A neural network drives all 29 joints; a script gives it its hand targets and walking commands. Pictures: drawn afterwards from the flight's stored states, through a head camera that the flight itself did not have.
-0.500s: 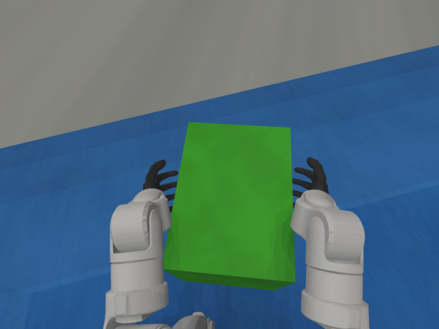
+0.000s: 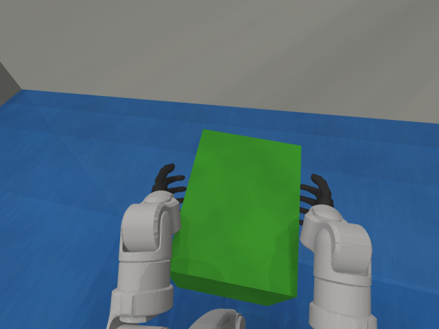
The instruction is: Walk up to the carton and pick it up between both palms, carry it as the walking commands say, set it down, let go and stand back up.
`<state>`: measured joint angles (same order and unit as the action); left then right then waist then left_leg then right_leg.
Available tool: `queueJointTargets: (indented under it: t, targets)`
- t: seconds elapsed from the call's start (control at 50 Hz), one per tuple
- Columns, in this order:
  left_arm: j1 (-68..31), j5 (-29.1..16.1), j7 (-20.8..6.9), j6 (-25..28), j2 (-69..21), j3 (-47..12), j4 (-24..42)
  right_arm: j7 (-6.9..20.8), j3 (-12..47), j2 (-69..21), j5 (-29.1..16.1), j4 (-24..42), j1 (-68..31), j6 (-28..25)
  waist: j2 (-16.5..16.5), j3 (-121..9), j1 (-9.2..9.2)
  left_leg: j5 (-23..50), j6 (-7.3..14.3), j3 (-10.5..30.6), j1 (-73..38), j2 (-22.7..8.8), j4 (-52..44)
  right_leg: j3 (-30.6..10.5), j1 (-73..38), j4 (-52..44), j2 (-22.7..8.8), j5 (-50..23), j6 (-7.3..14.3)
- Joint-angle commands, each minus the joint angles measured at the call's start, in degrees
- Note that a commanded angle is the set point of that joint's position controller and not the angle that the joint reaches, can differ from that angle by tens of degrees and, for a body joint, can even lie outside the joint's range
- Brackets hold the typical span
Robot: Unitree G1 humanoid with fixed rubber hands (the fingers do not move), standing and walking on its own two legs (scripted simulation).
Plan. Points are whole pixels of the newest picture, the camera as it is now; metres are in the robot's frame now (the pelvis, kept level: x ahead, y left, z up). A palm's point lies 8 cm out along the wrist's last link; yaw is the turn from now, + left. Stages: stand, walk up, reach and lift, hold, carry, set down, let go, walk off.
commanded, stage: carry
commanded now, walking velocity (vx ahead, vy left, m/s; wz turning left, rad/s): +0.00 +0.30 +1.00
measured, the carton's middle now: (236, 220) +0.34 +0.00 +0.00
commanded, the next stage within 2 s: none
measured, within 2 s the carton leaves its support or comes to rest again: neither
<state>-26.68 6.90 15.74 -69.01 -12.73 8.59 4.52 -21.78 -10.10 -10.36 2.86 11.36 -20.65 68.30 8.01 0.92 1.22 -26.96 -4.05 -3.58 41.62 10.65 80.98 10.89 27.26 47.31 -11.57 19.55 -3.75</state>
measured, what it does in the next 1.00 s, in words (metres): steps to the left, turning left: left foot, then right foot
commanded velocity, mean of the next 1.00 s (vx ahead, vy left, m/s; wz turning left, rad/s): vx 0.00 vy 0.30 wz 1.00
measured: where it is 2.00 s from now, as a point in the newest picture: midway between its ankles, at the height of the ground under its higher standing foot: outside the picture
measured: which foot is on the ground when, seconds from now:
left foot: up 0.00-0.14, down 0.16-0.42, up 0.44-0.62, down 0.64-1.00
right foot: down 0.00-0.18, up 0.20-0.36, down 0.38-0.66, up 0.68-0.96, down 0.98-1.00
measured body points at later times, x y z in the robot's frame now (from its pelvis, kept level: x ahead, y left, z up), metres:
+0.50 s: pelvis -0.03 +0.24 -0.01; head +0.03 +0.22 +0.44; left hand +0.18 +0.51 +0.06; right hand +0.31 +0.28 +0.02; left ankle +0.01 +0.32 -0.66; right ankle +0.03 +0.09 -0.70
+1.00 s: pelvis -0.12 +0.44 -0.01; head -0.07 +0.45 +0.43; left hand -0.04 +0.78 +0.07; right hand +0.18 +0.63 +0.05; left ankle -0.11 +0.47 -0.69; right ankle +0.04 +0.44 -0.70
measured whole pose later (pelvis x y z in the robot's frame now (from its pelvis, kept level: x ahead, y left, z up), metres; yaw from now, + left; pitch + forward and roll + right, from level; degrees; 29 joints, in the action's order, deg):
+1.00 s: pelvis -0.12 +0.44 -0.01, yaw +55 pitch +2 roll -2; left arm -25.1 5.5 17.2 -67.2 -12.1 8.4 6.0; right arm -17.8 -10.3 -11.2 7.4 8.4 -23.0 67.3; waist 6.6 2.2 1.5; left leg -19.2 8.1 0.0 31.7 11.9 53.5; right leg 8.5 34.2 49.2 -5.1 15.4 -0.9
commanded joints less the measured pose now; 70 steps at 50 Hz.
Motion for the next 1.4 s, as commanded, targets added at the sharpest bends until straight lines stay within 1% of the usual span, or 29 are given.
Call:
queueJointTargets:
  t: [0.0, 0.08, 0.12, 0.14, 0.18, 0.22, 0.34, 0.36, 0.38, 0.4, 0.48, 0.56, 0.58, 0.6, 0.62, 0.64, 0.7, 0.76, 0.88, 0.92, 0.94, 0.96, 1.02, 1.12, 1.14, 1.18, 1.2, 1.24, 1.38]
  targets:
    - [-25.83, -23.91, -24.17, 0.48, -56.93, -31.83, 3.55, 27.59, 36.39, -57.18, -22.28, -3.55, -31.90, 2.23, -22.99, -24.79, -1.06, 1.61, 1.42, 5.26, -4.34, -17.78, -20.33, -2.52, -23.87, -14.00, -18.94, -33.77, 0.85]
    - [-26.06, -21.96, -24.89, 0.40, -53.65, -32.50, 1.06, 29.05, 33.29, -60.23, -20.78, -13.37, -27.47, 2.85, -26.80, -20.83, -0.31, 5.02, 0.82, -9.48, -23.00, -11.65, -38.61, 2.75, -10.91, -10.31, -17.25, -13.67, -1.56]
    - [-31.53, -22.04, -24.54, 0.41, -53.27, -33.77, 4.63, 30.10, 33.13, -63.80, -22.07, -17.30, -26.31, 2.49, -6.58, -19.21, -2.27, 17.65, 3.65, -4.23, -30.64, -11.58, -51.38, 8.30, -2.22, 6.88, -9.01, 4.22, -5.02]
    - [-30.85, -20.82, -24.31, 0.00, -52.96, -34.40, 3.67, 30.53, 33.24, -61.19, -22.51, -15.63, -29.05, 2.16, 11.61, -16.21, -1.86, 43.21, 7.84, 12.86, -32.44, -22.13, -53.38, 9.11, 8.38, 16.79, -2.03, 25.21, -8.78]
    - [-36.99, -24.16, -23.96, 0.33, -55.52, -37.75, 8.61, 30.40, 31.97, -60.31, -22.82, -12.76, -31.89, 1.52, 20.14, -18.78, -1.84, 54.82, 13.03, 22.50, -29.85, -24.62, -53.87, -1.50, 12.79, 27.38, 0.89, 28.62, -9.63]
    - [-37.78, -27.27, -24.42, -0.65, -58.30, -38.59, 5.02, 29.42, 31.53, -59.72, -20.83, -10.92, -33.97, 1.10, 11.89, -21.98, -1.49, 53.64, 12.92, 19.03, -31.81, -20.75, -47.97, -3.26, 10.05, 22.04, 1.00, 21.45, -8.07]
    - [-41.64, -32.42, -23.34, 0.24, -60.57, -36.88, 8.59, 27.77, 30.04, -61.85, -19.04, -5.94, -32.22, 0.28, 16.13, -35.47, -0.19, 31.83, 13.00, 21.34, -23.41, -18.74, -49.27, -9.37, -11.20, -4.04, 4.20, 11.98, -0.41]
    - [-41.94, -31.61, -23.29, 0.71, -60.91, -36.24, 9.47, 27.47, 31.58, -62.84, -19.78, -2.76, -33.90, 0.30, -0.24, -35.32, 1.61, 21.57, 8.84, 12.01, -12.94, -13.22, -40.76, -14.06, -24.49, -18.38, -3.29, 1.66, 3.44]
    - [-38.20, -30.27, -23.20, 1.50, -59.73, -32.82, 7.11, 27.17, 33.21, -61.87, -20.69, 0.02, -35.08, 0.53, -30.59, -33.39, 1.16, 2.39, 5.88, 2.29, 0.00, -8.15, -18.99, -35.13, -29.38, -24.58, -25.58, -27.29, 10.01]
    - [-34.24, -29.33, -23.11, 2.70, -58.76, -29.59, 4.36, 27.70, 36.45, -63.33, -23.94, 5.65, -46.03, 0.40, -39.61, -30.82, 0.47, -2.25, 5.31, 8.60, 4.18, -12.11, -8.37, -41.28, -29.35, -22.53, -28.50, -40.60, 17.00]
    - [-29.17, -27.99, -24.48, 1.60, -57.25, -28.17, 5.48, 26.51, 39.11, -60.33, -24.65, 4.54, -42.59, -0.73, -31.68, -24.63, 0.18, 2.34, 4.88, 7.25, 9.48, -16.25, -17.05, -8.79, -37.73, -9.99, -17.16, -55.22, 4.32]
    - [-21.99, -22.93, -23.85, 0.90, -52.02, -30.56, 3.46, 26.26, 35.32, -56.68, -20.87, -7.47, -26.75, 2.06, -29.96, -29.00, 0.19, 0.38, 4.18, -7.39, -15.34, -7.09, -45.18, 1.94, -32.01, 1.60, -12.95, -56.05, -1.44]
    - [-19.80, -21.25, -23.86, 1.01, -50.52, -29.93, 2.40, 26.84, 35.26, -56.78, -20.03, -11.05, -23.77, 2.33, -26.84, -29.66, -1.22, 11.37, 5.39, -8.41, -26.12, -5.57, -51.77, 3.44, -23.91, 13.37, -12.03, -57.38, -2.96]
    - [-21.38, -20.46, -23.77, 0.92, -50.92, -30.68, 1.69, 27.70, 35.15, -58.45, -20.26, -14.19, -21.46, 2.12, -14.71, -30.93, -3.35, 31.47, 10.42, 4.23, -45.00, -10.73, -49.17, -0.44, -2.02, 25.61, -8.62, -32.96, -4.89]
    - [-22.87, -20.29, -23.79, 0.78, -53.09, -32.46, 2.68, 28.35, 34.91, -57.73, -20.95, -13.72, -22.60, 1.45, 8.78, -33.38, -2.77, 90.63, 18.63, 22.52, -60.71, -22.29, -41.29, -1.04, 19.48, 37.57, 3.07, 17.83, -7.60]
    - [-24.57, -21.15, -23.73, 1.21, -52.88, -33.75, 3.86, 28.58, 35.37, -57.31, -22.52, -11.34, -24.04, 0.83, 13.09, -33.42, -2.98, 109.51, 21.14, 22.44, -64.02, -24.64, -39.79, -5.87, 26.33, 40.72, 5.79, 30.34, -8.10]
    - [-33.18, -25.82, -23.52, 2.42, -56.22, -39.41, 10.23, 28.23, 38.86, -58.99, -22.41, -4.57, -30.21, -0.50, 2.26, -29.84, -1.76, 91.49, 15.38, 19.21, -53.66, -21.13, -40.69, -7.56, 22.57, 28.76, 3.31, 22.77, -6.03]
    - [-35.82, -28.55, -24.27, 1.69, -57.61, -40.22, 8.68, 28.14, 35.25, -59.35, -17.70, -6.43, -27.02, -0.63, 10.63, -25.32, -1.24, 75.12, 17.08, 20.38, -37.98, -20.19, -44.89, -6.33, 13.59, 18.24, 4.52, 13.91, -4.49]
    - [-29.40, -28.70, -24.29, 1.58, -59.80, -37.75, 6.45, 28.38, 35.77, -58.57, -18.60, -0.64, -29.21, -1.24, 4.91, -31.06, -0.33, 66.81, 15.42, 19.59, -30.75, -17.80, -38.27, -8.50, -2.69, 1.61, 3.55, -0.71, 1.52]
    - [-24.72, -26.93, -24.81, 2.05, -59.73, -35.26, 4.40, 27.85, 39.36, -59.10, -19.51, 2.31, -32.69, -1.10, -12.11, -32.20, 2.88, 50.75, 8.32, 11.38, -11.91, -11.49, -24.08, -16.88, -25.74, -16.46, -4.73, -16.74, 8.10]
    - [-22.99, -25.89, -25.19, 2.16, -59.11, -33.73, 3.23, 27.75, 40.10, -58.94, -19.57, 2.22, -32.32, -0.30, -35.32, -35.52, 1.94, -1.44, 4.45, 6.24, -0.17, -6.25, -4.26, -36.23, -35.47, -20.23, -24.19, -41.42, 15.71]
    - [-21.53, -25.12, -24.69, 2.35, -58.99, -31.98, 4.52, 27.78, 40.45, -59.09, -21.63, 4.38, -34.07, -0.54, -33.99, -36.44, 0.58, -6.38, 5.44, 15.08, -0.14, -12.97, 8.85, -39.13, -32.42, -15.60, -29.98, -44.58, 18.21]
    - [-20.84, -23.64, -24.26, 2.30, -59.82, -31.52, 3.96, 28.41, 41.17, -58.05, -25.32, 3.62, -39.29, 0.75, -29.58, -25.62, -0.21, -2.66, 3.45, 17.65, 1.54, -19.57, -1.08, -23.12, -23.03, -16.42, -24.42, -30.39, 11.87]
    - [-23.56, -23.93, -23.95, 0.92, -57.05, -35.00, 5.19, 28.71, 37.17, -59.13, -22.45, -5.00, -30.06, 2.07, -29.26, -25.03, -1.17, -2.83, 3.06, -4.97, -20.30, -11.15, -43.47, -2.03, -17.46, -5.53, -18.56, -36.44, 2.56]
    - [-24.44, -22.66, -23.67, 1.19, -56.03, -35.25, 7.76, 29.47, 36.30, -59.27, -21.99, -8.66, -26.35, 2.12, -20.64, -26.02, -1.55, 2.47, 3.59, -4.00, -25.76, -8.20, -47.51, 0.75, -13.37, 3.96, -13.99, -29.62, 0.70]
    - [-28.36, -22.16, -23.12, 1.29, -56.74, -37.56, 11.92, 30.75, 35.84, -60.01, -22.90, -10.24, -25.47, 1.42, 13.25, -25.74, -1.60, 57.41, 12.23, 25.64, -39.54, -24.21, -47.30, 0.26, 12.41, 21.58, 0.01, 21.38, -6.26]
    - [-38.17, -26.92, -23.60, 1.48, -56.36, -41.06, 18.60, 30.83, 36.02, -60.87, -23.50, -7.94, -27.34, 0.43, 18.28, -22.60, -2.23, 69.69, 14.77, 22.99, -36.35, -21.16, -47.12, -4.97, 15.37, 24.35, 1.70, 27.30, -6.38]
    - [-42.10, -28.51, -22.88, 1.27, -59.77, -43.08, 18.41, 30.27, 35.42, -60.44, -22.77, -4.53, -31.12, 0.16, 9.08, -24.76, -2.05, 76.85, 14.31, 20.25, -42.69, -19.04, -42.77, -3.28, 19.05, 29.65, 2.19, 23.55, -5.45]
    - [-27.85, -28.99, -23.37, 0.73, -59.56, -40.09, 8.53, 27.35, 33.84, -57.41, -15.57, -1.09, -24.74, -1.75, 4.77, -36.95, -2.05, 94.19, 15.00, 23.29, -60.64, -18.46, -38.44, -7.05, 21.78, 22.01, 4.53, 12.40, -4.28]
